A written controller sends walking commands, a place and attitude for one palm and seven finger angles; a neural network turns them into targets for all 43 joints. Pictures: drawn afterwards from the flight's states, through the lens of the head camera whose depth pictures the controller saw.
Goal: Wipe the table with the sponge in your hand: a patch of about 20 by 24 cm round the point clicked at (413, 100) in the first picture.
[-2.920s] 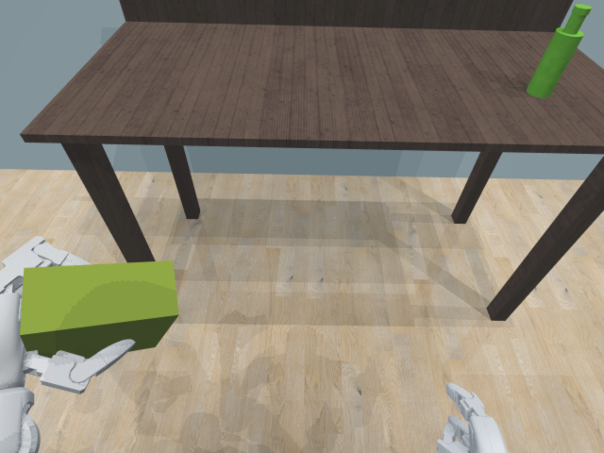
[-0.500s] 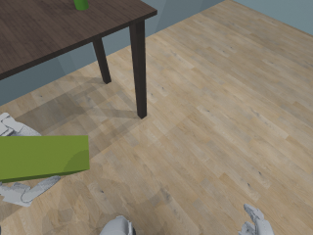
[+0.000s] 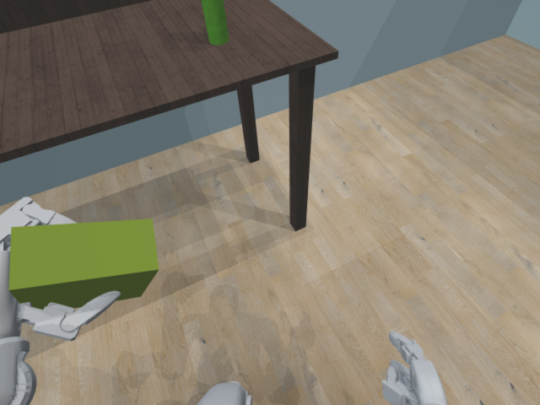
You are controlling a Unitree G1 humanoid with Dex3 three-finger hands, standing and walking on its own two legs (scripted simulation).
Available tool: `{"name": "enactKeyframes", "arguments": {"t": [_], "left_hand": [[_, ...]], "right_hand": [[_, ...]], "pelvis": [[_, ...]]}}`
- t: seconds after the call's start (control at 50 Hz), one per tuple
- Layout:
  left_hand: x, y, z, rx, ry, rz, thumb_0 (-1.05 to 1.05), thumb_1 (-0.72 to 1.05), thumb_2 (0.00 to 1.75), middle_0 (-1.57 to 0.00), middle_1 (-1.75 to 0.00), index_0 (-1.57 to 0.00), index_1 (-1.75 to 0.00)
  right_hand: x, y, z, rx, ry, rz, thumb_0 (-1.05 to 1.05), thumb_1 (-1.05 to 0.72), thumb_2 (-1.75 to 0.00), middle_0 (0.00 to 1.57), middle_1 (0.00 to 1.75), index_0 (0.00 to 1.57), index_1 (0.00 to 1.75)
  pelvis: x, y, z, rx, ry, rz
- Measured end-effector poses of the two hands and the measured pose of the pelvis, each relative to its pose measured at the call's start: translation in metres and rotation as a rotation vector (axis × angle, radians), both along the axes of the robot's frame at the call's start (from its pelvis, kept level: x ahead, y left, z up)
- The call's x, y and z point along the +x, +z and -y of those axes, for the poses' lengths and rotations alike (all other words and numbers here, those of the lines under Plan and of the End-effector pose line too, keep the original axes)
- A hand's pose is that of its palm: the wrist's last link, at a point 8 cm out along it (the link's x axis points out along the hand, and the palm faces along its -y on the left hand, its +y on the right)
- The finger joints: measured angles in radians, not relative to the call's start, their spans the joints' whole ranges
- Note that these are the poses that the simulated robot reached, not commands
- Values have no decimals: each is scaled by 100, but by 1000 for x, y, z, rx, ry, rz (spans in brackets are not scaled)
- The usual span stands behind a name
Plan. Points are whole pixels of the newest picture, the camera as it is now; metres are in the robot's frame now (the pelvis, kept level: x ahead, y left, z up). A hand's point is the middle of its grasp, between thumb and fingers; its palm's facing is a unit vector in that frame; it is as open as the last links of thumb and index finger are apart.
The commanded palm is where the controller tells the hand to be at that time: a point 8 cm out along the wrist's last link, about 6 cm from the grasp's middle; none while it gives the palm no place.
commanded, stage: take the last steps up to it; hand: left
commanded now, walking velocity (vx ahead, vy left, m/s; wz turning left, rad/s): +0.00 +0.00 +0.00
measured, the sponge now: (108, 266) +0.23 +0.20 +0.16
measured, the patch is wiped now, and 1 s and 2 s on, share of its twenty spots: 0.00 0.00 0.00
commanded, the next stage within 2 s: none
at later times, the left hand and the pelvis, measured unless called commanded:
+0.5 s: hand (37, 289) +0.19 +0.24 +0.18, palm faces +0.50 -0.76 -0.42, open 10.0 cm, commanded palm +0.14 +0.28 +0.19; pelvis +0.01 -0.02 +0.01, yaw +7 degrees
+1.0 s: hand (41, 235) +0.25 +0.28 +0.18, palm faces +0.55 -0.73 -0.40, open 10.0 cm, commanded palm +0.19 +0.31 +0.19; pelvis +0.08 +0.01 +0.00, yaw +8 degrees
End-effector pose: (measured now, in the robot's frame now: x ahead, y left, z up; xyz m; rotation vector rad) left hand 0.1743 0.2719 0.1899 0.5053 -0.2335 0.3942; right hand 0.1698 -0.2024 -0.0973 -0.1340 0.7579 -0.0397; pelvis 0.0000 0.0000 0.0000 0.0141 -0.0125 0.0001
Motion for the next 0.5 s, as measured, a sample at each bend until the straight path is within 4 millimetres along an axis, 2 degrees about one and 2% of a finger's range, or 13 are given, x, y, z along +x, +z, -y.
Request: {"name": "enactKeyframes", "arguments": {"t": [0.06, 0.12, 0.18, 0.24, 0.3, 0.38, 0.5], "left_hand": [[1, -6, 9, -22, 3, -43, 0, -47, 99, -77, -133, -76, -134], [0, -3, 14, -2, -15, -52, 0, -47, 99, -77, -133, -76, -134], [-5, 5, 13, 33, -26, -19, 0, -47, 99, -77, -133, -76, -134], [-14, 12, 4, 58, -17, 36, 0, -47, 99, -77, -133, -76, -134], [-22, 11, -7, 64, 1, 103, 0, -47, 99, -77, -133, -76, -134], [-26, 6, -17, 48, 43, 89, 0, -47, 99, -77, -133, -76, -134], [-31, 9, -5, 29, 75, 57, 0, -47, 99, -77, -133, -76, -134]], "right_hand": [[0, 8, 22, -47, -16, -19, 2, -90, -90, 21, 30, 20, 30], [0, 19, 40, -100, -31, -21, 2, -91, -90, 21, 30, 20, 30], [2, 28, 53, -151, -30, -20, 2, -91, -90, 20, 30, 20, 30], [4, 34, 58, -190, -24, -14, 2, -91, -90, 20, 30, 20, 30], [7, 33, 54, -200, -35, 19, 2, -91, -90, 20, 30, 19, 30], [4, 29, 36, -136, -28, 28, 2, -91, -90, 20, 30, 19, 30], [2, 16, 9, -38, 38, -3, 2, -91, -90, 20, 30, 20, 30]], "pelvis": [[1, 7, 8, 27, 19, -3], [2, 11, 13, 38, 40, -17], [1, 12, 15, 36, 61, -34], [1, 8, 11, 29, 79, -41], [1, -1, 6, 31, 84, -26], [3, 2, 6, 9, 104, -13], [11, 8, 15, -9, 120, -7]]}}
